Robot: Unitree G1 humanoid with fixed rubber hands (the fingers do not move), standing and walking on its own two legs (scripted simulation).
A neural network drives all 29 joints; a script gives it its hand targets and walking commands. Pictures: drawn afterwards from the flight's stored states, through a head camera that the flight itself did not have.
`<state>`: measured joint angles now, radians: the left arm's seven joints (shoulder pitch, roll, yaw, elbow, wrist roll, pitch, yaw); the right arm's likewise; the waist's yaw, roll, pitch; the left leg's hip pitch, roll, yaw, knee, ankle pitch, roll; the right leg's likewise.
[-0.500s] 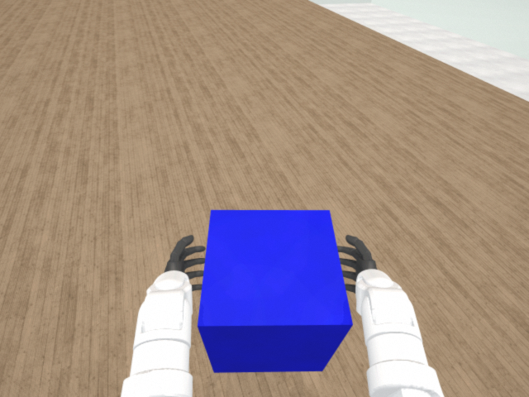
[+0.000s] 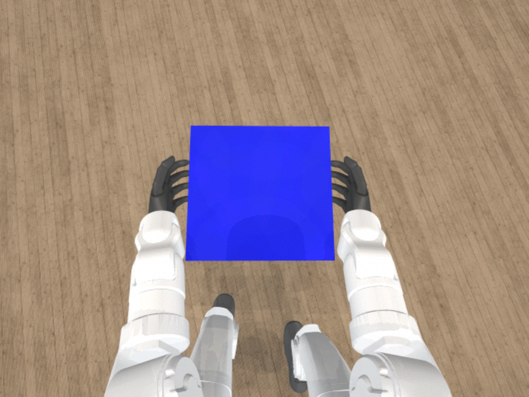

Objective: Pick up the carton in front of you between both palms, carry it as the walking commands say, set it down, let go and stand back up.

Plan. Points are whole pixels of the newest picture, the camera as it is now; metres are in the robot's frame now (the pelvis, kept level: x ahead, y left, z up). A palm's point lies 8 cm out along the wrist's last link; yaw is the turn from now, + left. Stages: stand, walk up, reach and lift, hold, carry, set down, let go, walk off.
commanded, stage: set down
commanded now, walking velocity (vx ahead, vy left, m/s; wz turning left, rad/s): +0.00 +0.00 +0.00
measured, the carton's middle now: (259, 203) +0.40 +0.04 -0.18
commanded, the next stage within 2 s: none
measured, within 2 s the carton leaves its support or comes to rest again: rests again in 1.74 s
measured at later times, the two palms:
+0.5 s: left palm (177, 203) +0.40 +0.20 -0.22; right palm (326, 192) +0.45 -0.09 -0.21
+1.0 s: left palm (189, 211) +0.42 +0.21 -0.37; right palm (307, 190) +0.49 -0.08 -0.37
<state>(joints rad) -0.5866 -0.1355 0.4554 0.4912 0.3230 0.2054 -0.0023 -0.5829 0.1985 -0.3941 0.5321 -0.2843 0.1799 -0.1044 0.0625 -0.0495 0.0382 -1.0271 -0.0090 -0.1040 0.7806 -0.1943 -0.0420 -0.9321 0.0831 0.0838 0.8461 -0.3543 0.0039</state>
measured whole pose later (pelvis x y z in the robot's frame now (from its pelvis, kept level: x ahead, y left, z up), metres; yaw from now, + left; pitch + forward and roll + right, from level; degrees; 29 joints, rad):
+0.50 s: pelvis -0.03 +0.01 -0.13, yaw -3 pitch +45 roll -3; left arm -0.86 -0.12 0.54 0.49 0.31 0.33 0.06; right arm -0.95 0.05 -0.44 0.68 -0.25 0.28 -0.05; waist 0.07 -0.07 -0.18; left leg -1.79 -0.05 -0.12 1.36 -0.34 -0.05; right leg -1.69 0.13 0.08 1.42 -0.52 0.05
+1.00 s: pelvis -0.06 +0.01 -0.24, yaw -3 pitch +48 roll -1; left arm -1.12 -0.04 0.59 0.58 0.24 0.32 0.11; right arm -1.33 -0.14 -0.29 0.92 -0.18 0.28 -0.10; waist 0.13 -0.07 -0.01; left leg -2.16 -0.07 -0.12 1.73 -0.41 -0.10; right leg -2.07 0.18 0.08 1.83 -0.60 0.06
